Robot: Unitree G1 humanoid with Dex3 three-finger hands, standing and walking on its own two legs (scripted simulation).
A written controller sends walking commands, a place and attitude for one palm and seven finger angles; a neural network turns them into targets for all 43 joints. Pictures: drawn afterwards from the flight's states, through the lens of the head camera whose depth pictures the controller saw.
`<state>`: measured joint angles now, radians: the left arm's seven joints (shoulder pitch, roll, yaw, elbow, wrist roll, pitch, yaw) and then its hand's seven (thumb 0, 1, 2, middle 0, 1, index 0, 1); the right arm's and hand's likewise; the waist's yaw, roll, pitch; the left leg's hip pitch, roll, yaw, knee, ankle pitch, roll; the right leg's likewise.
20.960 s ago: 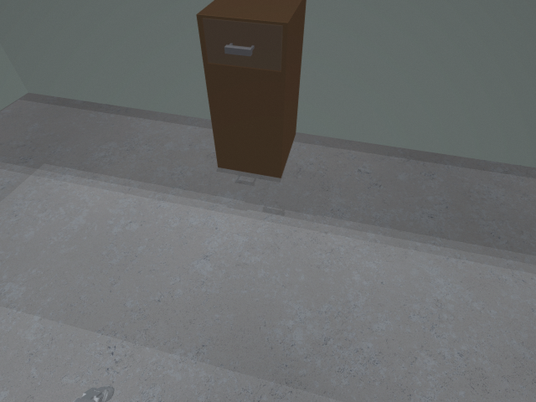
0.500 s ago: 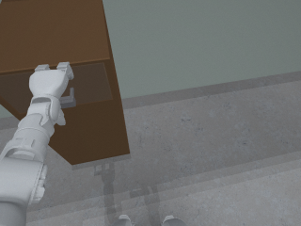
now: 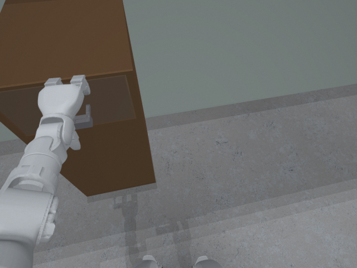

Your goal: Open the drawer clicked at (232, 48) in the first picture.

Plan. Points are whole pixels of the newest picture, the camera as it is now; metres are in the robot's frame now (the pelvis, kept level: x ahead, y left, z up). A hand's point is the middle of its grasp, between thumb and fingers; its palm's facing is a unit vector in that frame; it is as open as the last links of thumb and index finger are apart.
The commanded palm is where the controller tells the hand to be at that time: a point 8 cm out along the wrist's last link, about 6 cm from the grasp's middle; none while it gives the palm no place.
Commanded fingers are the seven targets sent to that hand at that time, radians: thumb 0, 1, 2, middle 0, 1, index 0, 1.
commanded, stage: re-aim the fingers above the handle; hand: left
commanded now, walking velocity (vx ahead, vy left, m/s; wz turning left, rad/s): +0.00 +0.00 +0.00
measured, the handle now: (70, 117) +0.51 +0.27 -0.02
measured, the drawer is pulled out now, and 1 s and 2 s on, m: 0.00 0.00 0.00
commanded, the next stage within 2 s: lower the fingers behind the handle in 0.90 s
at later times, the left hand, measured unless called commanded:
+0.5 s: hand (72, 113) +0.48 +0.24 +0.04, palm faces +0.02 +0.00 -1.00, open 13.8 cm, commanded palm +0.46 +0.29 +0.07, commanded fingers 0.00 -0.50 0.30 -0.30 -1.20 -0.30 -1.20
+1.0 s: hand (72, 113) +0.48 +0.24 +0.04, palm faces +0.01 +0.00 -1.00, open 13.8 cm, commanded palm +0.46 +0.29 +0.07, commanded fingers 0.00 -0.50 0.30 -0.30 -1.20 -0.30 -1.20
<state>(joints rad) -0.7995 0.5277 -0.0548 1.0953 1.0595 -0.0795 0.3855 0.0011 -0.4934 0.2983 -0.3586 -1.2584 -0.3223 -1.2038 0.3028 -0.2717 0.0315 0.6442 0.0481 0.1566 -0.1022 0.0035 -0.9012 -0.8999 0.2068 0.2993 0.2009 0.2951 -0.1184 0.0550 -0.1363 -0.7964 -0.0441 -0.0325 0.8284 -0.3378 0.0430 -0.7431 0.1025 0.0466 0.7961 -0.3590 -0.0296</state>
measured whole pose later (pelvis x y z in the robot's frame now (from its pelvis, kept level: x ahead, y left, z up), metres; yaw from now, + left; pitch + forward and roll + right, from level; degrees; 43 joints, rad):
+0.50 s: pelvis +0.00 +0.01 +0.00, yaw +0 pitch +17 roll -2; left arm -0.80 0.50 -0.06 1.10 1.07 -0.05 0.40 0.00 -0.49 0.30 -0.36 -1.27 -0.32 -1.22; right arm 0.30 -0.27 0.03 0.65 0.04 0.16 -0.09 0.00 -0.90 -0.90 0.21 0.30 0.20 0.30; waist -0.11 0.05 -0.14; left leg -0.78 -0.05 -0.03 0.82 -0.34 0.05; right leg -0.73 0.10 0.05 0.78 -0.36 -0.02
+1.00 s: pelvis +0.01 +0.00 +0.00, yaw +0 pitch +17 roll -1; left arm -0.77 0.51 -0.04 1.08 1.07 -0.07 0.40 0.00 -0.49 0.30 -0.35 -1.27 -0.32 -1.22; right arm 0.31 -0.27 0.02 0.65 0.04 0.16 -0.09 0.00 -0.90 -0.90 0.21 0.30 0.20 0.30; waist -0.11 0.05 -0.15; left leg -0.77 -0.04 -0.03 0.81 -0.34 0.04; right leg -0.72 0.10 0.05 0.78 -0.36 -0.03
